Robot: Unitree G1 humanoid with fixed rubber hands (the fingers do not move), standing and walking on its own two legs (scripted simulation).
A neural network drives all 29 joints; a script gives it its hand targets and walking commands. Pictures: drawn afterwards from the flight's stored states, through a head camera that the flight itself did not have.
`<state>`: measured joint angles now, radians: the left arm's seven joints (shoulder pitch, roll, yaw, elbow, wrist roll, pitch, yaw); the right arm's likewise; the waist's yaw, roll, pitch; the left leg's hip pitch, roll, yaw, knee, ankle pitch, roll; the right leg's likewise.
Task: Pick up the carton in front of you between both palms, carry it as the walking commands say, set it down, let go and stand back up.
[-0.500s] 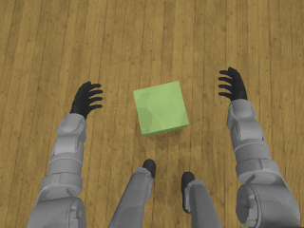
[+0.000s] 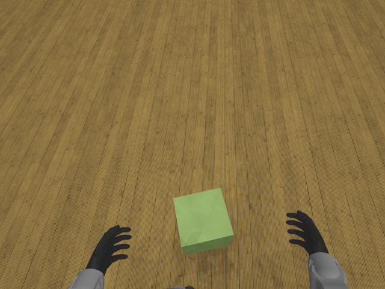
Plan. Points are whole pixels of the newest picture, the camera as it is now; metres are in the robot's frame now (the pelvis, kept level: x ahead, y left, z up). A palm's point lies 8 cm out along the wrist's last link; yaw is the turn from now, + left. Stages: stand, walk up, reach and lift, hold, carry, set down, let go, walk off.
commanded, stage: let go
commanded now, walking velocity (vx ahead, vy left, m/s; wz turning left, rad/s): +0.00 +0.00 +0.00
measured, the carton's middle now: (202, 222) +0.40 +0.06 -0.64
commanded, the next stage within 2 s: stand in 0.64 s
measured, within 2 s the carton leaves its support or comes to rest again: neither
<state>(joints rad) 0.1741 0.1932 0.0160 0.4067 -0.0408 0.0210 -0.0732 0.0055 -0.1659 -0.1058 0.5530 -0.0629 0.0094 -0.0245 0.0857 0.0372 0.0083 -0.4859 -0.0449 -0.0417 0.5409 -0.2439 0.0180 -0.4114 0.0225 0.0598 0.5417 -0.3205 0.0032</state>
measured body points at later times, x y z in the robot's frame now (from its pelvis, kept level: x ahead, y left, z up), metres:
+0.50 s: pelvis +0.01 -0.03 +0.01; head +0.01 -0.03 +0.46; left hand +0.18 +0.21 -0.06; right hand +0.18 -0.26 -0.07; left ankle +0.01 +0.10 -0.73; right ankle -0.04 -0.12 -0.73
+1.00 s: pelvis +0.01 +0.01 +0.00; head +0.03 +0.03 +0.45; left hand +0.16 +0.29 -0.10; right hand +0.14 -0.30 -0.07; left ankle +0.01 +0.10 -0.73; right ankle -0.04 -0.12 -0.73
